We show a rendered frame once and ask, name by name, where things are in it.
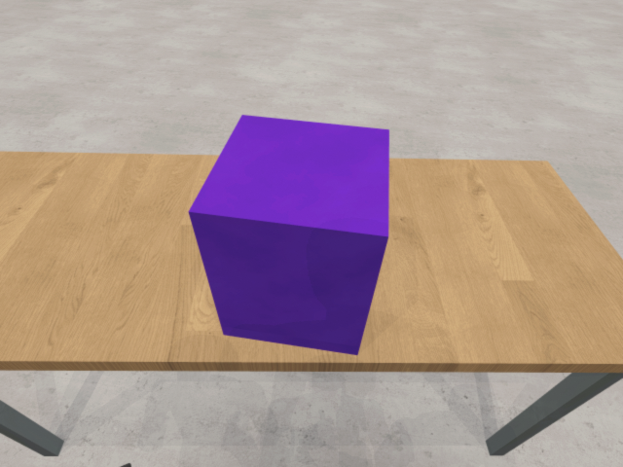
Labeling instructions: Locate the carton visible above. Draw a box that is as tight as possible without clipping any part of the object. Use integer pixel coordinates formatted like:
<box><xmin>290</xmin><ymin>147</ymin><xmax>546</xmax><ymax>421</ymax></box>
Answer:
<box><xmin>189</xmin><ymin>115</ymin><xmax>389</xmax><ymax>355</ymax></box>

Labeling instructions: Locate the table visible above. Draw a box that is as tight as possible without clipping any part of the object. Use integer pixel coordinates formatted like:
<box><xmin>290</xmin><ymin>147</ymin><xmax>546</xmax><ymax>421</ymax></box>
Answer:
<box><xmin>0</xmin><ymin>151</ymin><xmax>623</xmax><ymax>456</ymax></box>

